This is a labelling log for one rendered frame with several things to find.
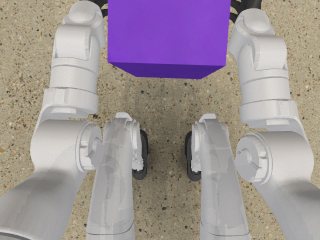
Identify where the right robot forearm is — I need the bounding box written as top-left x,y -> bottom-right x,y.
227,8 -> 314,165

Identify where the right robot upper arm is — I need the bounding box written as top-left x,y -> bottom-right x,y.
234,131 -> 320,240

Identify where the left robot forearm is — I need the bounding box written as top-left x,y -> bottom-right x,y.
30,0 -> 106,161

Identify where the left robot hand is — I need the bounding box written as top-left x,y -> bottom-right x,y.
80,0 -> 108,18

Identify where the right robot hand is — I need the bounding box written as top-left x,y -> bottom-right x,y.
229,0 -> 262,24

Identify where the carton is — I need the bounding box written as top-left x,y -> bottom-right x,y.
107,0 -> 231,79

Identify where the left robot upper arm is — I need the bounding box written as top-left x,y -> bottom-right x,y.
0,119 -> 105,240

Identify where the robot right foot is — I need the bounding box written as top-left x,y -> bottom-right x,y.
184,131 -> 202,182

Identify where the left robot shin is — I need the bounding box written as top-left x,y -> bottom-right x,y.
103,112 -> 144,170

